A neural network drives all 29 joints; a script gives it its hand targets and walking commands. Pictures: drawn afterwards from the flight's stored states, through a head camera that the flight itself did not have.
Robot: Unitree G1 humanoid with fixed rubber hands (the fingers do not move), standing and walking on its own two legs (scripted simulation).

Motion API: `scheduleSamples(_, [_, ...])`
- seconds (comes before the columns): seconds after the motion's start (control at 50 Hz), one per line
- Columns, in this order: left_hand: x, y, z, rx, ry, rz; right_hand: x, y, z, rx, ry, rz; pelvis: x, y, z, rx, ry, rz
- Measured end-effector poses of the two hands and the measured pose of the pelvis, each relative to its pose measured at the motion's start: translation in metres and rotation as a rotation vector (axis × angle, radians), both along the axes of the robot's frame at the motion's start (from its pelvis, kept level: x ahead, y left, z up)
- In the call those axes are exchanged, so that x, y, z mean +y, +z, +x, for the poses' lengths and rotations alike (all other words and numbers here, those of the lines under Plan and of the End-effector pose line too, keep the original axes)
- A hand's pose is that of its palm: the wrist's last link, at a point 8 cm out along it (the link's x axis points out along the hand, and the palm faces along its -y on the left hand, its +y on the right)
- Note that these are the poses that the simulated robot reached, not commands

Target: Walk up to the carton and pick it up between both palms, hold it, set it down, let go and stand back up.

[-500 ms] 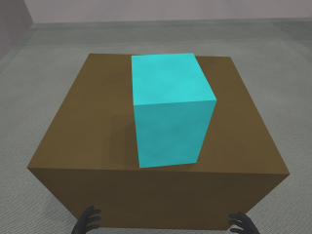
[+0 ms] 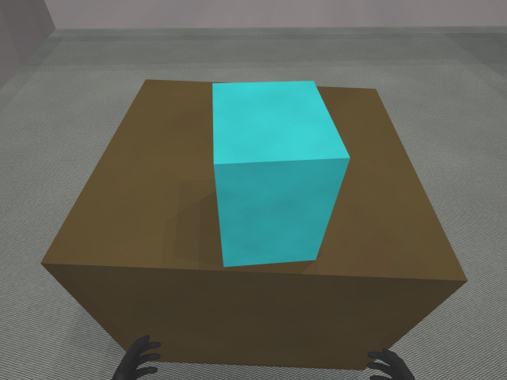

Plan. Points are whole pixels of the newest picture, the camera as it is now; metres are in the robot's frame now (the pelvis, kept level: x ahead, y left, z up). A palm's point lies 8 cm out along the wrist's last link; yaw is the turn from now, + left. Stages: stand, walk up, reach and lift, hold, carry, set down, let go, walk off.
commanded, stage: let go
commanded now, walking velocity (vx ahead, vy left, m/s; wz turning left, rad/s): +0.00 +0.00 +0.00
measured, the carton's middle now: (267, 176) +0.48 +0.00 +0.06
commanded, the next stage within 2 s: stand in 0.40 s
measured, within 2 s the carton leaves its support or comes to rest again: neither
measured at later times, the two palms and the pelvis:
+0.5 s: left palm out of the picture +0.13 +0.23 -0.10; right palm out of the picture +0.12 -0.23 -0.11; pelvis +0.00 +0.00 -0.01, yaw -2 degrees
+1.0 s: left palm out of the picture +0.05 +0.24 -0.15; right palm out of the picture -0.08 -0.19 -0.16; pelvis -0.01 +0.02 -0.01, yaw -9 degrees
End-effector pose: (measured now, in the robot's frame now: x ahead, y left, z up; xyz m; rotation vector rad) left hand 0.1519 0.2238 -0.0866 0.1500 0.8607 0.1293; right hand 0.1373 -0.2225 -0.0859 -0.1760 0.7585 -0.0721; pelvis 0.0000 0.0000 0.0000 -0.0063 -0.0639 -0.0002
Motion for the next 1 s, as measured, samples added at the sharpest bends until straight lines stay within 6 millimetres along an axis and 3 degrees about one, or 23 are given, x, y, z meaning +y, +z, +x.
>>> scheduleSamples(0.4, [0.002, -0.001, -0.006, 0.008, 0.006, -0.005, 0.001, -0.001, -0.001, 0.008, -0.001, -0.004, -0.001, 0.000, -0.003, -0.006, 0.008, -0.001])
scheduleSamples(0.46, [0.005, -0.008, -0.012, -0.001, -0.052, 0.030, -0.005, -0.011, -0.007, 0.091, -0.027, -0.022, 0.001, -0.004, -0.003, 0.029, -0.018, -0.005])
scheduleSamples(0.54, [0.011, -0.025, -0.030, 0.057, -0.073, 0.036, -0.020, -0.031, -0.036, 0.212, -0.119, -0.045, 0.004, -0.013, -0.003, 0.066, -0.046, -0.012])
scheduleSamples(0.66, [0.014, -0.048, -0.058, 0.170, -0.077, 0.030, -0.032, -0.051, -0.104, 0.399, -0.235, -0.067, 0.011, -0.021, -0.004, 0.096, -0.086, -0.017])
scheduleSamples(0.76, [0.020, -0.061, -0.073, 0.247, -0.075, 0.005, -0.016, -0.048, -0.157, 0.497, -0.299, -0.066, 0.019, -0.018, -0.003, 0.099, -0.107, -0.009])
scheduleSamples(0.84, [0.022, -0.065, -0.080, 0.300, -0.095, 0.007, 0.003, -0.053, -0.188, 0.553, -0.343, -0.044, 0.023, -0.016, -0.007, 0.092, -0.131, -0.003])
scheduleSamples(1.0, [0.014, -0.062, -0.098, 0.355, -0.095, 0.018, 0.035, -0.071, -0.216, 0.611, -0.353, 0.069, 0.023, -0.014, -0.015, 0.069, -0.157, 0.003])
